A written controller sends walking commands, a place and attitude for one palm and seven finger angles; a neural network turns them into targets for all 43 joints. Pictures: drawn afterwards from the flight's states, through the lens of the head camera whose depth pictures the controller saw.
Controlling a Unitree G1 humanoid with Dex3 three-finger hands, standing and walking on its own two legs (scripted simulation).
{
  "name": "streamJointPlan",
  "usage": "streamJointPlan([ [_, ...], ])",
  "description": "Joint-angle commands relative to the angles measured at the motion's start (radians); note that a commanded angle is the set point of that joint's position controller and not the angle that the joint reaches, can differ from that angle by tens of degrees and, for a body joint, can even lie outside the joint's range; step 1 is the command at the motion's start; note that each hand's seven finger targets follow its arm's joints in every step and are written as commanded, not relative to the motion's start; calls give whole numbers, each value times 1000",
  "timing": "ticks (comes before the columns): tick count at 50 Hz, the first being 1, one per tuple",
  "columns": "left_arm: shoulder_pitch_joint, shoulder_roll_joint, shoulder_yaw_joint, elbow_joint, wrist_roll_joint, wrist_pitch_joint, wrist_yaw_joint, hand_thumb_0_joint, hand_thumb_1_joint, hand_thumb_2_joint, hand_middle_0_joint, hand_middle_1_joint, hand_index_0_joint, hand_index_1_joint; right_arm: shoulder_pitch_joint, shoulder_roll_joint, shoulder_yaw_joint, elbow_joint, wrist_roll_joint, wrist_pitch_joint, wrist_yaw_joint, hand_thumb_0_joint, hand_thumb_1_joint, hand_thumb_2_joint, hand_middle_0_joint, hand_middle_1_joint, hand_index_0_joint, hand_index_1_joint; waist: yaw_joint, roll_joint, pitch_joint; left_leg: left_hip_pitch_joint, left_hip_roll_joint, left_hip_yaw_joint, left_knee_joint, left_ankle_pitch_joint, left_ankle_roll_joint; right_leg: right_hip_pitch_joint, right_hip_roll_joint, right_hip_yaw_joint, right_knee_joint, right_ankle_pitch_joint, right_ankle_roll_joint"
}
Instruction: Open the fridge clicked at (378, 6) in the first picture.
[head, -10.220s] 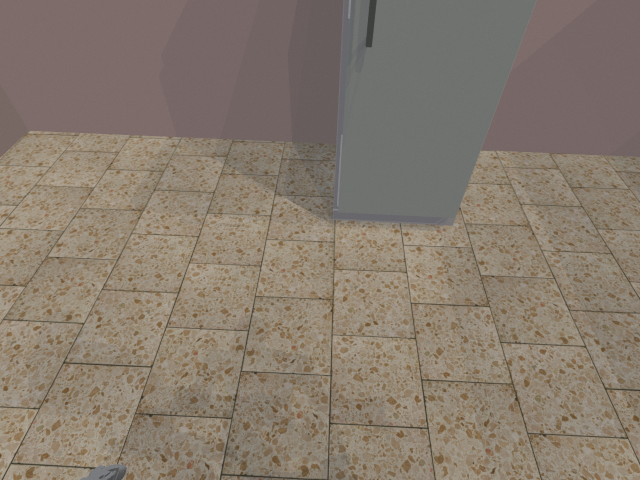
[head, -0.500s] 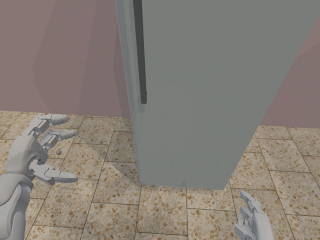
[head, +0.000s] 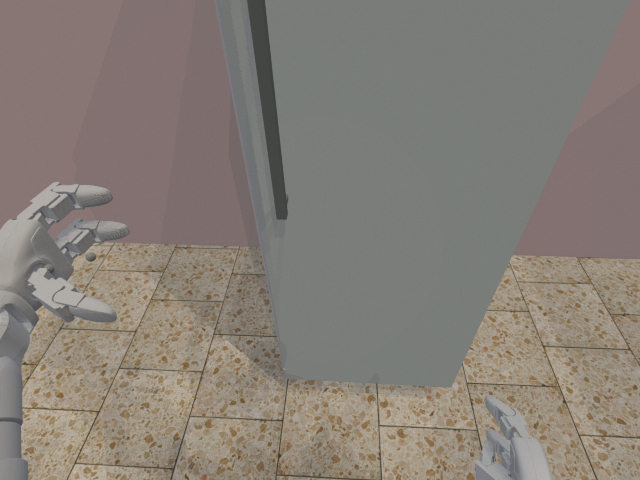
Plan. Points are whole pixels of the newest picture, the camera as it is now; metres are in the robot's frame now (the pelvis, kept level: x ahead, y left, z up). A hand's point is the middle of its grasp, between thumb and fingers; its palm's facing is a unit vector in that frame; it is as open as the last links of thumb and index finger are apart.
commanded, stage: raise the hand to about handle height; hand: left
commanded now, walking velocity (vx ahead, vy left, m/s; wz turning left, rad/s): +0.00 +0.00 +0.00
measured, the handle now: (269, 87) +0.55 +0.13 +0.26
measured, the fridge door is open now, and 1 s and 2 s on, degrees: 0 0 0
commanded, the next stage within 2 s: move the hooked fingers beside the handle in 0.34 s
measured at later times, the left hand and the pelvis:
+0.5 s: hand (100, 262) +0.28 +0.27 +0.18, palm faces +0.10 -0.99 -0.05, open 14.0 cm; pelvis +0.00 -0.01 +0.00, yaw +0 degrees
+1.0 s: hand (152, 229) +0.34 +0.24 +0.18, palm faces +0.08 -1.00 -0.01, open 14.0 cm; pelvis +0.00 +0.00 +0.00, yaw -1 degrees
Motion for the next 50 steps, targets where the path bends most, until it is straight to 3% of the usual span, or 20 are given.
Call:
streamJointPlan([
  [1,-265,252,93,-243,-14,-57,7,0,-500,300,-300,-1200,-300,-1200,-149,-109,-53,-181,-4,-58,-1,0,-900,-900,200,300,200,300,13,-3,-160,153,-65,-22,-62,73,44,-82,37,30,-94,159,-10],
  [4,-271,283,126,-288,-10,-86,31,0,-500,300,-300,-1200,-300,-1200,-146,-107,-54,-178,-12,-61,-5,0,-900,-900,200,300,200,300,16,15,-177,169,-63,-17,-57,96,46,-66,37,37,-96,181,-11],
  [8,-281,259,111,-293,3,-96,42,0,-500,300,-300,-1200,-300,-1200,-143,-102,-53,-171,-11,-63,-13,0,-900,-900,200,300,200,300,10,70,-168,183,-65,-15,-70,93,44,-69,39,29,-94,184,-13],
  [9,-281,262,111,-295,2,-96,42,0,-500,300,-300,-1200,-300,-1200,-143,-103,-53,-168,-12,-63,-13,0,-900,-900,200,300,200,300,10,32,-164,178,-63,-15,-67,103,46,-60,40,28,-97,195,-11],
  [11,-285,246,91,-275,6,-82,38,0,-500,300,-300,-1200,-300,-1200,-144,-101,-51,-166,-10,-62,-17,0,-900,-900,200,300,200,300,4,57,-143,177,-64,-15,-75,85,44,-76,40,28,-100,182,-10],
  [14,-256,232,79,-229,-2,-63,27,0,-500,300,-300,-1200,-300,-1200,-144,-104,-51,-164,-7,-57,-18,0,-900,-900,200,300,200,300,5,4,-119,164,-62,-18,-78,66,47,-84,42,30,-114,158,-8],
  [19,-260,242,85,-227,-8,-58,19,0,-500,300,-300,-1200,-300,-1200,-148,-106,-51,-170,-6,-54,-15,0,-900,-900,200,300,200,300,7,-26,-142,162,-64,-17,-69,69,47,-78,40,32,-110,163,-4],
  [22,-280,241,84,-257,-4,-66,21,0,-500,300,-300,-1200,-300,-1200,-152,-101,-49,-173,-6,-53,-15,0,-900,-900,200,300,200,300,5,36,-159,177,-67,-17,-69,79,45,-78,38,31,-102,179,-8],
  [24,-336,225,59,-252,-4,-79,27,0,-500,300,-300,-1200,-300,-1200,-148,-101,-49,-163,-6,-55,-16,0,-900,-900,200,300,200,300,-9,-12,-144,175,-63,-21,-66,72,47,-89,43,29,-106,169,-5],
  [27,-383,188,13,-230,10,-81,40,0,-500,300,-300,-1200,-300,-1200,-146,-100,-50,-156,-5,-56,-23,0,-900,-900,200,300,200,300,-16,26,-140,183,-66,-21,-71,46,47,-111,40,30,-105,143,-7],
  [29,-418,167,-20,-221,20,-82,54,0,-500,300,-300,-1200,-300,-1200,-143,-100,-50,-151,-6,-56,-25,0,-900,-900,200,300,200,300,-22,-4,-140,181,-63,-25,-72,38,48,-114,41,28,-109,127,-6],
  [33,-431,216,28,-175,38,-74,80,0,-500,300,-300,-1200,-300,-1200,-148,-102,-51,-146,-10,-47,-26,0,-900,-900,200,300,200,300,-7,13,-160,171,-64,-25,-77,48,46,-97,33,32,-104,135,-10],
  [34,-430,221,28,-170,39,-77,86,0,-500,300,-300,-1200,-300,-1200,-146,-105,-52,-143,-10,-44,-23,0,-900,-900,200,300,200,300,-7,-12,-163,167,-61,-21,-73,53,47,-89,33,33,-108,136,-8],
  [37,-467,183,1,-179,45,-84,97,0,-500,300,-300,-1200,-300,-1200,-151,-96,-52,-150,-11,-40,-21,0,-900,-900,200,300,200,300,-9,31,-187,183,-63,-17,-74,76,45,-80,32,31,-95,171,-12],
  [39,-447,195,13,-138,47,-83,105,0,-500,300,-300,-1200,-300,-1200,-142,-101,-54,-146,-10,-36,-17,0,-900,-900,200,300,200,300,-5,-17,-181,167,-59,-15,-73,76,46,-76,36,30,-97,167,-9],
  [42,-475,182,1,-113,56,-77,113,0,-500,300,-300,-1200,-300,-1200,-140,-103,-57,-145,-10,-27,-16,0,-900,-900,200,300,200,300,-10,0,-168,164,-59,-12,-74,80,46,-87,33,31,-92,181,-11],
  [44,-487,186,-3,-85,58,-73,119,0,-500,300,-300,-1200,-300,-1200,-133,-108,-60,-142,-10,-22,-15,0,-900,-900,200,300,200,300,-14,-57,-168,151,-55,-11,-69,75,50,-89,34,32,-96,174,-6],
  [47,-544,200,0,-66,68,-75,126,0,-500,300,-300,-1200,-300,-1200,-123,-111,-63,-137,-10,-10,-18,0,-900,-900,200,300,200,300,-20,-26,-184,153,-57,-10,-67,74,49,-96,32,36,-90,173,-8],
  [48,-588,185,-25,-78,75,-81,128,0,-500,300,-300,-1200,-300,-1200,-125,-110,-62,-137,-10,-8,-20,0,-900,-900,200,300,200,300,-29,20,-191,164,-58,-8,-66,74,47,-101,31,38,-88,169,-10],
  [50,-618,166,-43,-92,74,-101,136,0,-500,300,-300,-1200,-300,-1200,-121,-107,-66,-134,-11,-11,-18,0,-900,-900,200,300,200,300,-36,18,-205,178,-56,-10,-60,83,50,-100,32,40,-89,178,-11],
])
